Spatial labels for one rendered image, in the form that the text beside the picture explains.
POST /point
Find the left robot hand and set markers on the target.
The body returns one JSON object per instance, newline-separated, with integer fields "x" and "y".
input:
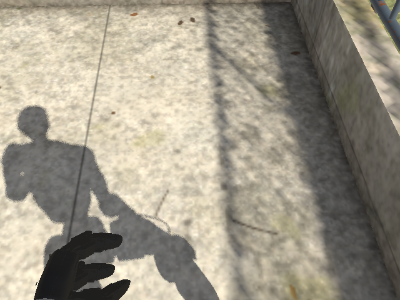
{"x": 64, "y": 274}

